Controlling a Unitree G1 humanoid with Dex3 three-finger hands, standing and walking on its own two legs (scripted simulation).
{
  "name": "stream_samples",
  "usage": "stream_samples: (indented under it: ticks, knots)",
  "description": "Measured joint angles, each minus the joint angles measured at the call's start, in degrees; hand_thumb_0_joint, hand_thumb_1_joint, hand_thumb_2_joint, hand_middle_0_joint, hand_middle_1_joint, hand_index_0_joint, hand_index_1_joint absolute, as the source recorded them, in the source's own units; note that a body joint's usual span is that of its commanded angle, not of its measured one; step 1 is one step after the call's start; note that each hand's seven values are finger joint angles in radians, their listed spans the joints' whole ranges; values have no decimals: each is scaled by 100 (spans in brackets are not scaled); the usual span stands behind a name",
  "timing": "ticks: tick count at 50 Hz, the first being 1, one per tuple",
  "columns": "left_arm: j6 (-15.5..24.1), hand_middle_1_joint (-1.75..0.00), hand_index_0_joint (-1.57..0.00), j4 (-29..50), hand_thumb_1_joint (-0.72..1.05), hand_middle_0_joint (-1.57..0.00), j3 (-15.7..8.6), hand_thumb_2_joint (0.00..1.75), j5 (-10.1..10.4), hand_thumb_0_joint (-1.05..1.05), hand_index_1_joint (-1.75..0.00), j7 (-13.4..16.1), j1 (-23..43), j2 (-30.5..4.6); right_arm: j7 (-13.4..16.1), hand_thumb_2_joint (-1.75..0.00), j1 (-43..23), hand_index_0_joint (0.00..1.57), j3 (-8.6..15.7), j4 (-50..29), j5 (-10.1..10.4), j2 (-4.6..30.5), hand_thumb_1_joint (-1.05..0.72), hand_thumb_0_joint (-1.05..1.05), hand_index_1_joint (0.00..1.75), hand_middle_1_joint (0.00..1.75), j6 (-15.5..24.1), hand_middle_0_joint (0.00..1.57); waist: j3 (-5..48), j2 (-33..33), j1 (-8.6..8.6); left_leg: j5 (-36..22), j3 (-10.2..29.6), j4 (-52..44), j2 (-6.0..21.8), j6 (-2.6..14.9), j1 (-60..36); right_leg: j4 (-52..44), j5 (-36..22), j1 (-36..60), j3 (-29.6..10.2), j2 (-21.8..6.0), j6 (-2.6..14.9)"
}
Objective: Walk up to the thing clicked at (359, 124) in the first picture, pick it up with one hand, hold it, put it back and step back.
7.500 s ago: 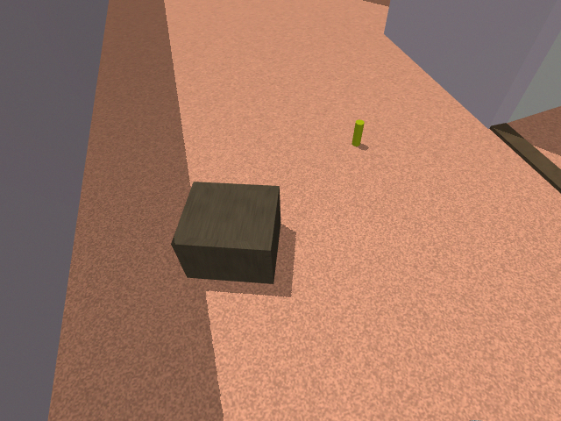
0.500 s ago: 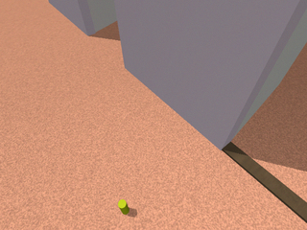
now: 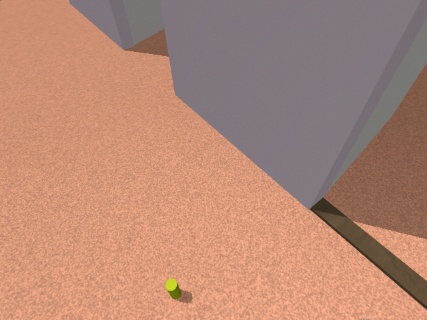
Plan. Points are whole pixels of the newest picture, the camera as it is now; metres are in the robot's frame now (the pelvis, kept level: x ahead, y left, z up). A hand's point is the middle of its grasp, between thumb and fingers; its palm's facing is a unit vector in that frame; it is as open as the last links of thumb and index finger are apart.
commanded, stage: stand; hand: left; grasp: from the side
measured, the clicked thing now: (173, 289) +0.35 +0.19 -0.71
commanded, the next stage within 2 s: go down in 0.32 s
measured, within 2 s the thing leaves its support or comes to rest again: neither
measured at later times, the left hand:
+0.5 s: hand out of the picture +0.09 +0.25 -0.16, palm faces +0.03 -0.94 -0.35, open 7.7 cm
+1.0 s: hand out of the picture +0.13 +0.28 -0.21, palm faces +0.06 -0.95 -0.32, open 16.5 cm
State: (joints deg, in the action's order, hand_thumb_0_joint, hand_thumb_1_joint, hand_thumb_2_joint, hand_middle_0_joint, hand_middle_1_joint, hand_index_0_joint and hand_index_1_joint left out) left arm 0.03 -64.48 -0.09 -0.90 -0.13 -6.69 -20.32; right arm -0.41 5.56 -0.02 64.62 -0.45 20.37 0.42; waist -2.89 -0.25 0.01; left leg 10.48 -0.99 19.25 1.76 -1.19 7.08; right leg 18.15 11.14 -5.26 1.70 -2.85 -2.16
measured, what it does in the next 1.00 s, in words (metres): lowers itself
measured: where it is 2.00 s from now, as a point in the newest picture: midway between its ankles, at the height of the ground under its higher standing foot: outside the picture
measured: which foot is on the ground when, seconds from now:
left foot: down 0.00-1.00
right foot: down 0.00-1.00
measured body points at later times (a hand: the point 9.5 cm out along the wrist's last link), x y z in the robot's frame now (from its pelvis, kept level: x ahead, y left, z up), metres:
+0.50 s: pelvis +0.00 +0.00 +0.00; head +0.02 +0.00 +0.45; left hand +0.09 +0.30 -0.13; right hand +0.09 -0.30 -0.13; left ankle +0.00 +0.13 -0.75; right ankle -0.01 -0.14 -0.75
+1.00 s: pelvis -0.02 +0.00 -0.08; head +0.07 +0.01 +0.36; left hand +0.13 +0.33 -0.19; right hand +0.11 -0.27 -0.18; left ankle +0.00 +0.13 -0.75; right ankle -0.01 -0.14 -0.75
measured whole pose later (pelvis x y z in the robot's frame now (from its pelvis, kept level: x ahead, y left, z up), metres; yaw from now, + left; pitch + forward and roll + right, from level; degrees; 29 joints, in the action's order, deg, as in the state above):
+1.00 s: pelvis -0.02 +0.00 -0.08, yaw -1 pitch +15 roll -2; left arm -3.1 -39.4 -16.1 -2.7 -6.9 -8.8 -20.7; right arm 1.7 12.9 2.7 35.1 0.8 14.4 4.6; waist 4.1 0.0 1.7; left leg 27.4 0.7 61.2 3.4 -1.2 48.8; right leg 59.3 27.6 -46.4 1.1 -2.0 -1.9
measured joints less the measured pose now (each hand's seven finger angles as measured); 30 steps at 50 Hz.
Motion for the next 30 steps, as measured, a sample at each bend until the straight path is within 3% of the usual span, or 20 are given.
stream_samples:
  ticks: [22,26,30]
  knots:
    - [-4,-30,-20,9,90,-20,-1,90,-3,1,-30,5,-8,16,6,-90,26,21,13,-11,0,-4,-90,0,30,29,-7,21,-20,-4,-1,16,0,-6,11,-10,-33,0,19,30,1,10,10]
    - [112,-24,-19,310,83,-19,-272,83,127,1,-24,86,302,142,195,-90,365,20,16,-986,272,-107,-93,0,30,29,126,21,-42,-11,22,160,71,493,8,1,575,510,191,-555,48,-1,29]
    - [104,-16,-13,140,66,-12,-756,66,-138,1,-16,-79,989,81,215,-91,477,20,84,-1574,220,-389,-95,0,30,29,186,20,18,76,71,356,93,1135,62,-28,1369,1154,388,-1354,33,41,60]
